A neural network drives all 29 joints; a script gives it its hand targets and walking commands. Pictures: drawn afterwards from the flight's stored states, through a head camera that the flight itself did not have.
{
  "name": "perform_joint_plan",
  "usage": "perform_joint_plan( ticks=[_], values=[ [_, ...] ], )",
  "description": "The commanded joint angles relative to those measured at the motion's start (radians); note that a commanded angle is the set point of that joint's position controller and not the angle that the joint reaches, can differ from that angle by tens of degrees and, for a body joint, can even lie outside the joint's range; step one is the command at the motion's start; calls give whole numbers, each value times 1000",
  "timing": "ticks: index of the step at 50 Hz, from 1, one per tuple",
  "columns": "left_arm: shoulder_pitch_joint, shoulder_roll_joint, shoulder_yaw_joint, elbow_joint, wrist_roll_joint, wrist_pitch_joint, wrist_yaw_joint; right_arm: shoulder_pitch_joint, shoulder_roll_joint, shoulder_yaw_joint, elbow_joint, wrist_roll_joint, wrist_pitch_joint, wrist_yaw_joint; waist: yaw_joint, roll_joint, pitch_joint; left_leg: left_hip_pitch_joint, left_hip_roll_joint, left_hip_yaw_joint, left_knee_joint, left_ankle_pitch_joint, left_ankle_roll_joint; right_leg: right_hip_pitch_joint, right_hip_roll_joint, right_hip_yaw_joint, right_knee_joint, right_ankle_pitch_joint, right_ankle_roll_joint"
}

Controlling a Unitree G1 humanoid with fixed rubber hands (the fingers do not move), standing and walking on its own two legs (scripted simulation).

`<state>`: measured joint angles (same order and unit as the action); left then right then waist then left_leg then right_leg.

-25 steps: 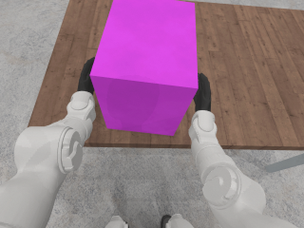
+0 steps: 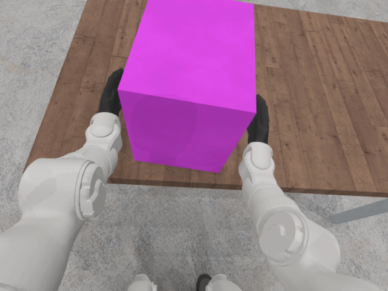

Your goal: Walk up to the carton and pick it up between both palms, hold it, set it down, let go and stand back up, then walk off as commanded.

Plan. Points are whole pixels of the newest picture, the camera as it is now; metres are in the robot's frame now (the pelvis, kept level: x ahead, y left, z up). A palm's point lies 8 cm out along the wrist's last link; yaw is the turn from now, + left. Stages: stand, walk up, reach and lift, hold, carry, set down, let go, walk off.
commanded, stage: reach and lift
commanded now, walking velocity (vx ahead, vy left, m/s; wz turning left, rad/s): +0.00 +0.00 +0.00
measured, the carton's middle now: (189, 88) +0.56 +0.00 +0.03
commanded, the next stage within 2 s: none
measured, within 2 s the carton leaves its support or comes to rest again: leaves its support in 1.56 s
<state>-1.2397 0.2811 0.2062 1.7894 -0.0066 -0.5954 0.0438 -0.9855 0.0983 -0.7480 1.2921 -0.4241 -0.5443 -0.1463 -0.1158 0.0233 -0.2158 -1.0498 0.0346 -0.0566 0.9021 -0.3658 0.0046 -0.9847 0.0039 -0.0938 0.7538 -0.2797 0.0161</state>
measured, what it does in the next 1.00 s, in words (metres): stands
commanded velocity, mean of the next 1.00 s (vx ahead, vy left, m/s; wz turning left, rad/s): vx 0.00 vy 0.00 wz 0.00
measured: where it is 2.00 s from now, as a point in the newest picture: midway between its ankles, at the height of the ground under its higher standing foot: outside the picture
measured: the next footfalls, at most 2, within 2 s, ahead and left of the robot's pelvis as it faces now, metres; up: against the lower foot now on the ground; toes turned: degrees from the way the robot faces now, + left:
none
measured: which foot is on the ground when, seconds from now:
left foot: down 0.00-1.00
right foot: down 0.00-1.00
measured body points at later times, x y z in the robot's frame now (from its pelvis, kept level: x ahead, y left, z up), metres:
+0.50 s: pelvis +0.00 +0.01 +0.00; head +0.15 +0.04 +0.42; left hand +0.50 +0.16 +0.03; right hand +0.45 -0.14 +0.03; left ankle +0.01 +0.10 -0.69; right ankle +0.03 -0.14 -0.69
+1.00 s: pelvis -0.01 +0.02 +0.00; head +0.14 +0.03 +0.42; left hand +0.49 +0.16 +0.03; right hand +0.45 -0.14 +0.03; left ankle +0.01 +0.10 -0.69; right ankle +0.03 -0.14 -0.69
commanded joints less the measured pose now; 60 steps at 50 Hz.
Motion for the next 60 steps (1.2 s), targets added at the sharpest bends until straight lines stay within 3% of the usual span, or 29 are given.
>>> perform_joint_plan(
  ticks=[1,10,13,18,20,21,25,36,43,56,60],
  values=[
    [-528,-643,-98,-58,176,-31,-187,-534,478,285,128,-140,-48,168,-28,227,-865,628,-14,91,-39,691,-145,355,32,-31,-42,432,-47],
    [-476,-664,-118,37,175,-91,-174,-517,445,308,292,-147,-144,162,-5,216,-809,597,-14,95,-36,684,-141,296,45,-40,-57,412,-50],
    [-465,-679,-133,60,161,-103,-174,-523,434,310,336,-139,-165,158,-10,212,-812,576,-17,90,-34,673,-139,281,51,-39,-61,415,-55],
    [-449,-692,-152,66,147,-117,-168,-533,419,342,368,-116,-189,157,11,204,-807,563,-17,88,-34,663,-134,249,60,-37,-64,402,-55],
    [-449,-696,-168,69,141,-120,-165,-527,398,340,390,-116,-196,154,-4,202,-810,565,-16,82,-33,669,-135,230,62,-42,-63,402,-55],
    [-439,-696,-166,54,135,-120,-164,-533,410,357,373,-106,-196,154,7,193,-812,566,-15,80,-37,667,-131,236,65,-39,-67,398,-55],
    [-447,-720,-202,39,112,-117,-159,-536,397,368,393,-90,-197,152,1,205,-833,578,-14,70,-36,668,-137,200,72,-42,-74,378,-57],
    [-430,-754,-245,-20,75,-99,-143,-543,384,424,371,-42,-180,154,10,200,-887,620,-2,50,-41,693,-145,151,88,-41,-78,350,-49],
    [-401,-783,-283,-80,56,-85,-132,-525,379,484,349,3,-181,159,17,213,-912,667,6,36,-33,796,-158,129,103,-44,-75,375,-48],
    [-322,-852,-402,-266,4,-60,-117,-465,451,671,197,109,-152,154,21,202,-964,698,-1,24,-45,885,-152,221,111,-9,-86,480,-42],
    [-299,-883,-449,-352,-19,-54,-106,-437,498,749,94,154,-120,151,22,193,-986,692,-9,18,-50,885,-150,282,104,5,-83,520,-36]
  ],
)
